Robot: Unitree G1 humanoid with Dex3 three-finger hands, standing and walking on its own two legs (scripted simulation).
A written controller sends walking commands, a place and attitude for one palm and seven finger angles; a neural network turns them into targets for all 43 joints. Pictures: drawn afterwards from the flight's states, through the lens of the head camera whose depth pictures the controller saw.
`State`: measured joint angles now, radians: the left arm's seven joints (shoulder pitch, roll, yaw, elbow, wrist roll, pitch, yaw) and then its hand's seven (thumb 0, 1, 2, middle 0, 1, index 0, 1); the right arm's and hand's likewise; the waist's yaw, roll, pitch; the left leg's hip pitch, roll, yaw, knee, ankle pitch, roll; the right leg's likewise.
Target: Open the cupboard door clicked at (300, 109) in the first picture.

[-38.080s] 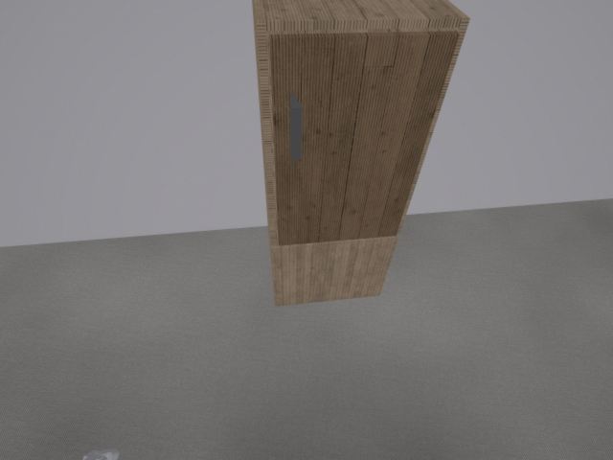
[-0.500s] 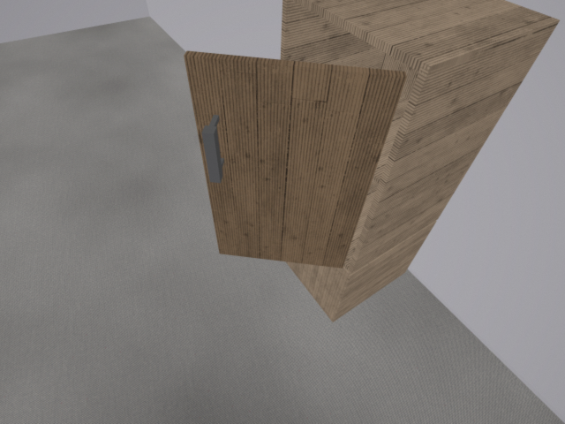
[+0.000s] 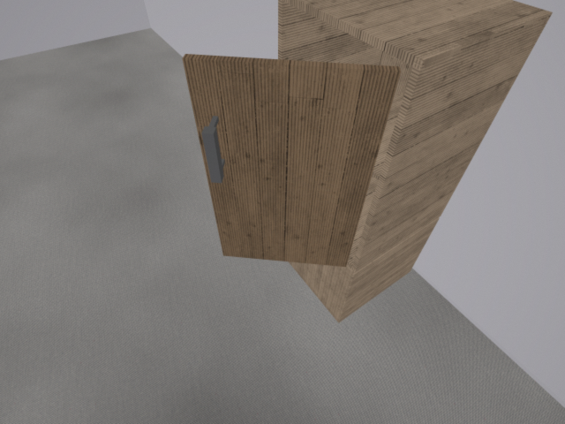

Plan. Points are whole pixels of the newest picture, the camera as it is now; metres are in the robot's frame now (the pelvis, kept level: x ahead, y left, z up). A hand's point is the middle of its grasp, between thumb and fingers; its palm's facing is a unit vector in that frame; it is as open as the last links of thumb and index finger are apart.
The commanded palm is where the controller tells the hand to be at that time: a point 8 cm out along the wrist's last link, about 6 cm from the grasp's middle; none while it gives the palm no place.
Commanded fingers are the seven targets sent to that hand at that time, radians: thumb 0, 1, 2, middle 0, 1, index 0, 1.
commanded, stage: come to a stop and stand still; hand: left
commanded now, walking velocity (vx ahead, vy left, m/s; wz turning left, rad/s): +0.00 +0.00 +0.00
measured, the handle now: (216, 149) +0.60 +0.17 +0.04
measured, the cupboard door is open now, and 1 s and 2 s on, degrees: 50 50 50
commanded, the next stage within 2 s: look again from close up in 0.68 s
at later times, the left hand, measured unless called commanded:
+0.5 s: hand out of the picture -0.04 +0.17 -0.18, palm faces +0.02 -0.98 -0.18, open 7.4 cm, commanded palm none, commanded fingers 0.00 0.90 0.90 -0.20 -0.30 -0.20 -0.30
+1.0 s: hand out of the picture -0.04 +0.16 -0.17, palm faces +0.03 -0.99 -0.15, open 7.4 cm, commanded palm none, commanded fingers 0.00 0.90 0.90 -0.20 -0.30 -0.20 -0.30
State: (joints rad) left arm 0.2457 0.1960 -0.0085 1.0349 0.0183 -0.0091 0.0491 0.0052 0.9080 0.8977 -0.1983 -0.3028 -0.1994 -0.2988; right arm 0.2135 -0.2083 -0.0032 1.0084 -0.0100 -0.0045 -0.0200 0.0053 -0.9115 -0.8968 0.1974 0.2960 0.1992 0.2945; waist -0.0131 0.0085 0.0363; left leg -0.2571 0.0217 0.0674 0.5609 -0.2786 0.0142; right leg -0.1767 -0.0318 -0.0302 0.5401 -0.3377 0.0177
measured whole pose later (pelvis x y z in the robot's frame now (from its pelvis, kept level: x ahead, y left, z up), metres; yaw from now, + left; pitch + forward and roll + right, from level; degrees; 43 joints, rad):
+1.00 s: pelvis -0.03 +0.00 +0.01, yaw +0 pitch -1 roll +0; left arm 0.33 0.14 -0.01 1.10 0.02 -0.01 0.04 0.00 0.91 0.90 -0.20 -0.30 -0.20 -0.30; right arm 0.29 -0.13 0.00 1.12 0.00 -0.01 -0.02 0.01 -0.92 -0.90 0.20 0.30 0.20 0.29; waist 0.00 -0.03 0.01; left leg -0.25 0.02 0.07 0.45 -0.18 0.02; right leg -0.18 -0.03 -0.03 0.46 -0.26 0.02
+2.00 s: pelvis -0.04 -0.03 -0.09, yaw +3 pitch +12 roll -3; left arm 0.42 0.27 0.23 -0.01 -0.32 -0.44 -0.42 0.01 0.35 0.66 -0.24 -0.66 -0.24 -0.65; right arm 0.16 -0.22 0.00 0.54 0.03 -0.21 -0.05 0.01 -0.91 -0.90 0.20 0.30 0.20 0.30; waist 0.05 0.03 -0.12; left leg -0.92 0.06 -0.07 1.18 -0.48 -0.03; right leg -0.79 0.00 -0.13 1.14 -0.57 -0.04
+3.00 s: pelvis -0.03 +0.00 -0.04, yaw +2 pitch +7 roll -3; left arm -0.06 0.46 0.43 0.39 -0.36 -0.19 -0.57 -0.01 -0.50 0.30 -0.30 -1.20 -0.30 -1.20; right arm 0.28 -0.28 0.06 0.54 0.06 -0.20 -0.09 0.01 -0.90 -0.90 0.20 0.30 0.21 0.30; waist 0.00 0.02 -0.07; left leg -0.64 0.04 0.01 0.89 -0.37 0.02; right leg -0.52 -0.02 -0.07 0.82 -0.43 0.02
